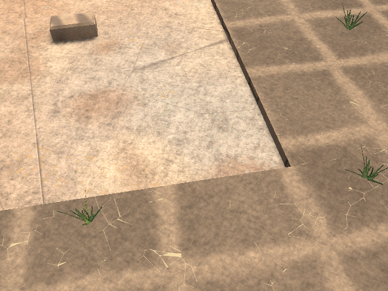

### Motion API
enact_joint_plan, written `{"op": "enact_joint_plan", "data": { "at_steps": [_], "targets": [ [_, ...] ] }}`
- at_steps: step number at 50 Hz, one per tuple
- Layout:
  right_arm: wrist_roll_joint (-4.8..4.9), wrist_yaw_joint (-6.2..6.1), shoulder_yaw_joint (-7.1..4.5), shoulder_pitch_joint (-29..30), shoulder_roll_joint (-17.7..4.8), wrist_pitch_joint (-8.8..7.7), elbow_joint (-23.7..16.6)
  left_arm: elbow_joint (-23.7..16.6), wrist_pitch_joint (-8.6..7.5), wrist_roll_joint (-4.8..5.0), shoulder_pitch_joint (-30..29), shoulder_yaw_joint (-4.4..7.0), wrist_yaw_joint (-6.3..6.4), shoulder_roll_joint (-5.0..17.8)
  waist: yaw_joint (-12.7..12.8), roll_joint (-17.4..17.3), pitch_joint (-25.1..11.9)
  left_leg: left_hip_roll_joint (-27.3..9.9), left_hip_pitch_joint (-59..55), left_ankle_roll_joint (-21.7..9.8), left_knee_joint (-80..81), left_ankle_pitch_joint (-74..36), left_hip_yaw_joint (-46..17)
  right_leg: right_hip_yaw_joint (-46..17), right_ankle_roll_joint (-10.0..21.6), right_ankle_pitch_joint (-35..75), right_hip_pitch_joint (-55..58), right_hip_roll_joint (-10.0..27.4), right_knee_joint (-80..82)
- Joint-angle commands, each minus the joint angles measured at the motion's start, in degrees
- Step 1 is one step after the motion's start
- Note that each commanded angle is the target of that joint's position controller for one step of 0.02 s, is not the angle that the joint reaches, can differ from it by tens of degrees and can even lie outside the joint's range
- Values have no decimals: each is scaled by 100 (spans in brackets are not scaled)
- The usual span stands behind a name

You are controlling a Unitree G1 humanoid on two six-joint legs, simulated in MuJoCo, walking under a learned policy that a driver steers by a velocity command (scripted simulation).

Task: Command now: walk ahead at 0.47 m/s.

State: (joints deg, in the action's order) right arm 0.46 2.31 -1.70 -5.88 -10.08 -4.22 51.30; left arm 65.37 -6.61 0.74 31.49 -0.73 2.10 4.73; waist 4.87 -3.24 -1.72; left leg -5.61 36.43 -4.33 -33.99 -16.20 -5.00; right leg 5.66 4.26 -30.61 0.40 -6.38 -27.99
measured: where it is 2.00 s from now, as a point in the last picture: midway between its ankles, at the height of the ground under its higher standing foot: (221, 174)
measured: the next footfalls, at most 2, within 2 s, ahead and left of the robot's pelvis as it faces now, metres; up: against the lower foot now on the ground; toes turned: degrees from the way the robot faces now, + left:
left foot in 0.20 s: +0.35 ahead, +0.15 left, -0.13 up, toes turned +2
right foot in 0.64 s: +0.64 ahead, -0.11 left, -0.13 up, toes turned -3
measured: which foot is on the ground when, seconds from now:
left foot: up 0.00-0.18, down 0.20-0.66, up 0.68-1.00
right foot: down 0.00-0.20, up 0.22-0.62, down 0.64-1.00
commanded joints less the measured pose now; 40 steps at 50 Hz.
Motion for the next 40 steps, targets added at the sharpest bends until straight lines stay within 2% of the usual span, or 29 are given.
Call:
{"op": "enact_joint_plan", "data": {
  "at_steps": [1, 3, 6, 8, 9, 10, 11, 12, 13, 14, 15, 16, 18, 19, 20, 21, 22, 23, 26, 29, 31, 32, 33, 34, 35, 36, 37, 38, 40],
  "targets": [
    [131, 157, -113, 1274, -343, -127, -692, -27, 94, 98, 662, 244, 297, 1025, 154, 281, 1258, -14, 1265, 73, 328, 21, 88, -1374, 569, 2973, -133, 1808, 70],
    [101, 287, -33, 1667, -132, -189, -854, -64, 143, 65, 684, 273, 282, 946, 241, 299, 1283, 15, 995, -2, 483, -124, 203, -1322, 521, 2670, -271, 1766, -131],
    [170, 369, -12, 1777, -203, -272, -951, -218, 216, 69, 461, 346, 206, 1046, 176, 328, 1229, 136, 47, 20, 985, -164, 470, -1075, 327, 3371, -393, 1587, -571],
    [121, 297, -210, 641, -643, -301, -673, -275, 235, 10, 319, 421, 44, 1333, -338, 493, 451, 513, -1809, -102, 770, 153, 761, -1020, 270, 5199, -520, 1463, -1894],
    [138, 223, -374, -716, -988, -268, -218, -368, 217, -19, -27, 425, -51, 1418, -1064, 565, -124, 440, -3334, -305, 820, -82, 713, -945, 188, 5644, -983, 1369, -3208],
    [48, 144, -482, -2105, -1334, -196, 215, -414, 104, 23, -328, 413, -137, 1318, -1803, 193, -555, -202, -5024, -679, 901, -1191, 345, -626, -202, 3756, -2159, 765, -5598],
    [-296, 90, -341, -2350, -1458, -257, 352, -409, -47, 59, 614, 232, -194, 509, -1202, -1335, -1616, -1421, -7241, -1195, -1051, -4221, -890, -1335, -288, -1461, -4248, 158, -7847],
    [-197, 79, -379, -2731, -1457, -196, 453, -533, -238, 306, 752, 272, -243, 1040, -1446, -1507, -2748, -1736, -7937, -1830, -814, -4268, -1851, -2116, -308, -1268, -4652, 184, -7868],
    [-181, 38, -462, -2661, -1643, -137, 465, -944, -256, 483, 179, 240, -237, 1062, -1409, -1151, -2856, -2119, -7753, -2301, 245, -1000, -2798, -1809, -413, -973, -5318, 445, -7772],
    [-158, -35, -406, -2001, -1367, -102, 342, -1181, -206, 448, -576, 214, -163, 1088, -1164, 65, -1987, -1875, -6351, -2004, 1165, 1391, -2811, -1253, -432, -201, -5389, 876, -7039],
    [-126, -96, -280, -1133, -989, -171, 95, -1169, -115, 295, -1013, 266, -63, 1160, -958, 643, -1198, -1856, -4843, -1833, 1467, 1398, -2629, -1193, -454, 434, -5117, 1049, -6884],
    [-80, -68, -206, -549, -932, -275, -12, -1169, 13, 130, -945, 360, -23, 1320, -526, 1032, -694, -1744, -3428, -1720, 1805, 1297, -2363, -1221, -435, 832, -4471, 1260, -6233],
    [-39, -32, -187, -168, -889, -277, 64, -1229, 187, 55, -871, 359, -6, 900, -78, 369, 232, -1186, -1565, -1336, 2204, 1125, -1218, -1183, -531, 977, -3709, 1591, -4670],
    [-434, -33, 49, -803, -161, -416, 164, -1268, 185, -1145, -1137, 5, -418, 267, -285, 74, 522, -587, -1059, -1383, 2343, 1004, -447, -1069, -204, 1926, -3548, 1763, -3862],
    [-410, -15, -17, -873, -292, -444, 221, -1272, 199, -1105, -1123, 54, -603, 285, -232, -40, 398, -375, -1130, -1279, 2334, 966, -136, -828, -149, 2253, -3333, 1600, -3008],
    [-460, 16, -67, -742, -479, -454, 163, -1397, 189, -858, -1378, 24, -685, 519, -243, 139, 244, -215, -1036, -1132, 2284, 1065, 197, -690, -89, 2634, -2856, 1541, -2056],
    [-427, 103, -141, -823, -756, -450, 196, -1528, 191, -673, -1808, 3, -724, 652, -351, 64, 239, -274, -1069, -1181, 2413, 891, 130, -583, -147, 2839, -2617, 1407, -1653],
    [-420, 177, -210, -938, -1004, -436, 246, -1677, 203, -576, -2088, -7, -726, 826, -382, 65, 208, -491, -1402, -1246, 2413, 849, -80, -681, -171, 2978, -2677, 1345, -1394],
    [-463, 249, -248, -1333, -993, -386, 405, -1869, 223, -503, -2577, 44, -593, 1219, -482, 82, 379, -923, -2829, -1227, 2160, 433, -251, -899, -35, 3237, -3506, 1295, -826],
    [-498, 167, -254, -1553, -972, -306, 485, -2031, 200, -433, -3072, 97, -545, 1361, -637, 66, 405, -891, -3450, -931, 2000, 811, -71, -719, 158, 3323, -3334, 1105, -496],
    [-449, 112, -302, -1577, -1129, -256, 474, -2082, 138, -372, -3061, 214, -515, 1541, -508, 59, 303, -693, -3403, -677, 1649, 228, 149, -374, 336, 3209, -2433, 836, -362],
    [-450, 99, -313, -1603, -1147, -259, 455, -2006, 68, -303, -2688, 330, -483, 1744, -326, 117, 29, -401, -3162, -421, 1137, -273, 398, -285, 497, 3361, -1483, 711, -457],
    [-496, 82, -231, -2066, -786, -281, 428, -1759, 7, -252, -1822, 440, -469, 2079, -278, 724, -946, 197, -2530, -19, -134, 452, 787, -800, 1055, 4360, 378, 1119, -762],
    [-595, 162, -16, -2777, -205, -331, 389, -1452, 56, -244, -343, 420, -456, 2102, 24, 1864, -2259, 1025, -753, 378, -1856, 3616, 764, -3378, 2209, 3559, 2920, 2596, 193],
    [-435, 265, -146, -1827, -625, -283, 250, -1076, 68, -403, 542, 412, -401, 1884, 595, 1322, -1521, 1063, 465, 177, -3002, 4974, 131, -4556, 1768, 1559, 2812, 2700, 1198],
    [-324, 195, -185, -1111, -691, -267, 73, -1099, -39, -347, 23, 465, -346, 1922, 431, 1064, -304, 677, 1053, -81, -3414, 4475, -167, -4080, 1200, 336, 1708, 2502, 1474],
    [-356, 40, -209, -1014, -814, -289, 104, -1255, -48, -279, -788, 436, -282, 1708, 123, 935, 136, 310, 783, -180, -3351, 3976, -148, -3537, 1086, 503, 670, 2357, 1630],
    [-478, -62, -163, -1099, -676, -303, 107, -1264, -35, -279, -1040, 326, -243, 1383, -131, 819, -17, 94, 291, -270, -3155, 3695, -171, -3131, 1150, 1197, 178, 2276, 1739],
    [-575, -109, -58, -1015, -253, -257, 122, -1313, -17, -371, -1329, 195, -201, 929, -429, 525, 53, -133, -228, -236, -2922, 3335, -103, -2516, 1170, 2175, -483, 2170, 2036]
  ]
}}
Velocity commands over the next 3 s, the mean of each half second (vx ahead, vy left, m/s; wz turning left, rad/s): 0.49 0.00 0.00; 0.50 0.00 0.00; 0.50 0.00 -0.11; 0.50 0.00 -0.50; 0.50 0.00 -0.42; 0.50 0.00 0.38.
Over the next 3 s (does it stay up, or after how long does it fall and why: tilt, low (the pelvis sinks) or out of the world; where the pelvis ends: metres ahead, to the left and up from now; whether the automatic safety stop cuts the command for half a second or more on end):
stays up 1.69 -0.28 -0.16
